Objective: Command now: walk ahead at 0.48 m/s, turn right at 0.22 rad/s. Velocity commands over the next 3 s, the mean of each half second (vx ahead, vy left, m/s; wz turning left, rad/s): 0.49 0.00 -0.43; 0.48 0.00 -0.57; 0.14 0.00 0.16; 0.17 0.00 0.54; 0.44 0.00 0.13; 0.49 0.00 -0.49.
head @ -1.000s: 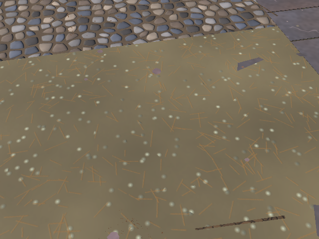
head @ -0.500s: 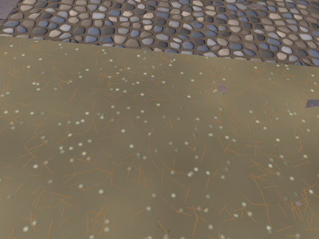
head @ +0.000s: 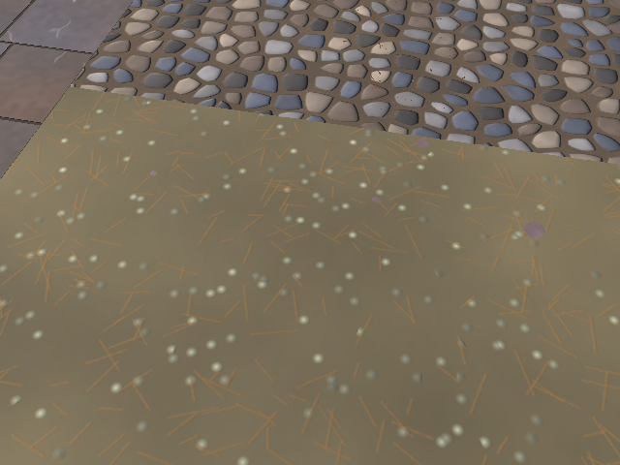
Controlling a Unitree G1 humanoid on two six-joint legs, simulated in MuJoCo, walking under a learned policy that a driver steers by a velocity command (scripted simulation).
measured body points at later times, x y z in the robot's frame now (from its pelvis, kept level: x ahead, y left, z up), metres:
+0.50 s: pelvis +0.27 +0.05 +0.00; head +0.30 +0.06 +0.45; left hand +0.48 +0.29 -0.10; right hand +0.28 -0.24 -0.10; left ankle +0.29 +0.15 -0.74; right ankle +0.26 -0.11 -0.66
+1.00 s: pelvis +0.51 -0.09 +0.00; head +0.54 -0.13 +0.45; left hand +0.75 +0.08 -0.10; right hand +0.49 -0.41 -0.09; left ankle +0.63 +0.04 -0.66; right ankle +0.49 -0.16 -0.74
